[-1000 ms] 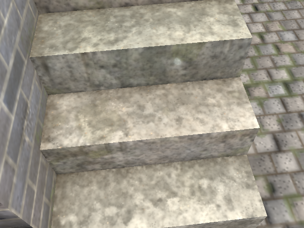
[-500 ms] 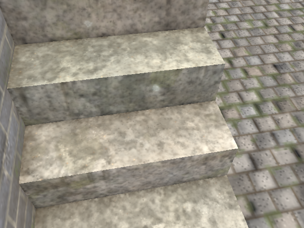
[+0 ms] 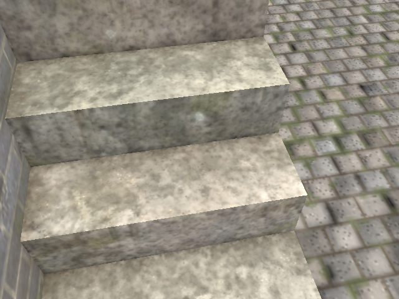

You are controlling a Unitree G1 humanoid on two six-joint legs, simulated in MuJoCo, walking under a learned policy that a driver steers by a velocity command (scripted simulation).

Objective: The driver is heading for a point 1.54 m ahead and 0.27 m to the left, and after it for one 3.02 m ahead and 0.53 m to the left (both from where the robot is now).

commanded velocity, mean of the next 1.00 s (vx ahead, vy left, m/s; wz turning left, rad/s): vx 0.00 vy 0.00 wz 0.00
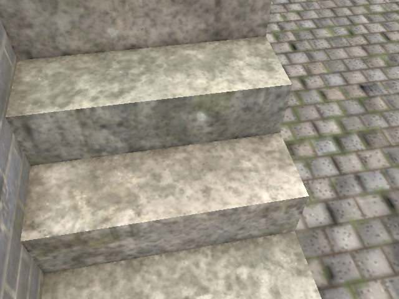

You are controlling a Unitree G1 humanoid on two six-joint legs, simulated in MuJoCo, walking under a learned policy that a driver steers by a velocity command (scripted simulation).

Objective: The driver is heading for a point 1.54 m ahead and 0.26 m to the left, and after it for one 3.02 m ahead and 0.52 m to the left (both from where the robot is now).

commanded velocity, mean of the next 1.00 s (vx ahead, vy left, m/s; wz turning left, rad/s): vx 0.34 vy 0.00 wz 0.00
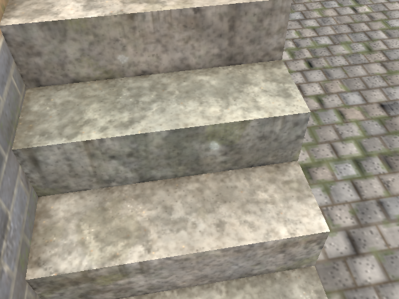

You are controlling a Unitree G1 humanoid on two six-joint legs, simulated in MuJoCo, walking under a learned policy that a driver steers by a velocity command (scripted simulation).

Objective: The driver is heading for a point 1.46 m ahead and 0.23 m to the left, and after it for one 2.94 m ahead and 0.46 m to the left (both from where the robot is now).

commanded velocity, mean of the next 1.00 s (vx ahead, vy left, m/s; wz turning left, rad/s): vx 0.18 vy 0.00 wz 0.00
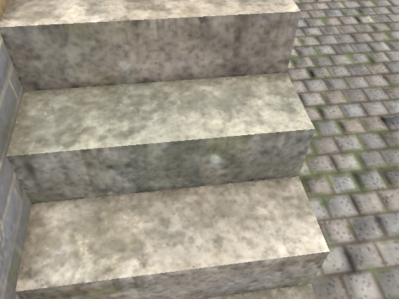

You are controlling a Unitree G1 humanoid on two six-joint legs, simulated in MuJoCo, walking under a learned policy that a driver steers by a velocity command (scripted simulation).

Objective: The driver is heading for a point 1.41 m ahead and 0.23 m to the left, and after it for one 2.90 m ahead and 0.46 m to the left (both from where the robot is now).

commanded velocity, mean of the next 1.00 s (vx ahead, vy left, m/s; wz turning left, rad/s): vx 0.45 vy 0.00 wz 0.00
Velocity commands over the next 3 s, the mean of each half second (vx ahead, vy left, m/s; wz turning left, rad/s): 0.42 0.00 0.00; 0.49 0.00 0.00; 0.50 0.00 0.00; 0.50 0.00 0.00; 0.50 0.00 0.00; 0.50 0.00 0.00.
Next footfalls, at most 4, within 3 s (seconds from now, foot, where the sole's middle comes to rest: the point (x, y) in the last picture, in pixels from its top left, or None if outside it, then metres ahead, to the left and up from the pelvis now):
none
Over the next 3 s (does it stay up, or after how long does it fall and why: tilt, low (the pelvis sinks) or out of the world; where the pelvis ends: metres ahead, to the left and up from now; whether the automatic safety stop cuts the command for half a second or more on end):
stays up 0.01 0.02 0.00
